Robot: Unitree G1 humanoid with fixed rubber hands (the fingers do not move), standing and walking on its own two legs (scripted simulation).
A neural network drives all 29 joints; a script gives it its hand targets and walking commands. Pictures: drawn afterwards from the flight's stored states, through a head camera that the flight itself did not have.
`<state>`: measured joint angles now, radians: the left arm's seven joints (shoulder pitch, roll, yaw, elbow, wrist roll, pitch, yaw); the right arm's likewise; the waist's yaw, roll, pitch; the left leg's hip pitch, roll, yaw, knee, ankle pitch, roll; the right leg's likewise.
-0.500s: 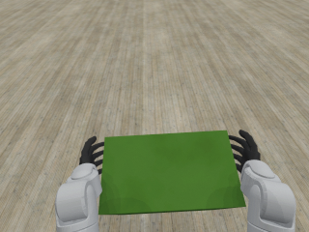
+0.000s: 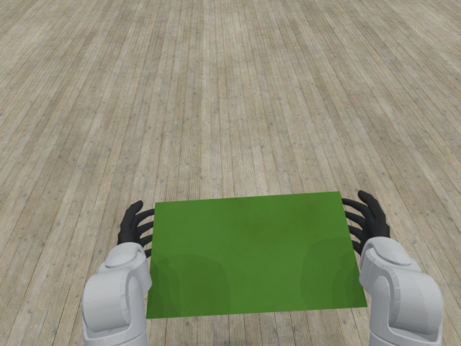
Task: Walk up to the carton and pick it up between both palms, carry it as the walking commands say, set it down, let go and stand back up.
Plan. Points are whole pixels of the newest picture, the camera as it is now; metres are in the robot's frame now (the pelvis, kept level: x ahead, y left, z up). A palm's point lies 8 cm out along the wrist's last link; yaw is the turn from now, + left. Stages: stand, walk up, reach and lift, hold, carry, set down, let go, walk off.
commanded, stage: carry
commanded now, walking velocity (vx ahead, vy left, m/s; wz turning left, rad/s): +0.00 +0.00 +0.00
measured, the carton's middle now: (249, 263) +0.28 +0.00 -0.03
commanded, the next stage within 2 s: none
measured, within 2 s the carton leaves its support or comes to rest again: neither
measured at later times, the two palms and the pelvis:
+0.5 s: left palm (167, 94) +0.62 +0.18 +0.10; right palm (327, 93) +0.61 -0.18 +0.10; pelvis +0.35 +0.01 +0.00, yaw -1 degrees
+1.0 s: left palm (158, 63) +0.77 +0.23 +0.09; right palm (295, 55) +0.77 -0.13 +0.10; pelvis +0.50 +0.05 +0.00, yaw -1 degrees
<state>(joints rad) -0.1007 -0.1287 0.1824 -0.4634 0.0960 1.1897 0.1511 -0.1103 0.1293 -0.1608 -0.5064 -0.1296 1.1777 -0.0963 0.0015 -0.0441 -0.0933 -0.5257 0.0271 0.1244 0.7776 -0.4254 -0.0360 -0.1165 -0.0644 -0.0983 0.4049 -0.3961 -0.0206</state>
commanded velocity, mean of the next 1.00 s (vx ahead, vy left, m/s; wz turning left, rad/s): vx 0.00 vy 0.00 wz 0.00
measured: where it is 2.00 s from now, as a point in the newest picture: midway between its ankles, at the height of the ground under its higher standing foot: (241, 262)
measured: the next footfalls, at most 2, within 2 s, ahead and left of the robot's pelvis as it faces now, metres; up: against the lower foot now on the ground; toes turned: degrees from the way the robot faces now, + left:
left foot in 0.06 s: +0.15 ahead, +0.11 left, +0.01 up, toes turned +6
right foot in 0.40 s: +0.42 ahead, -0.10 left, +0.00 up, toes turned -7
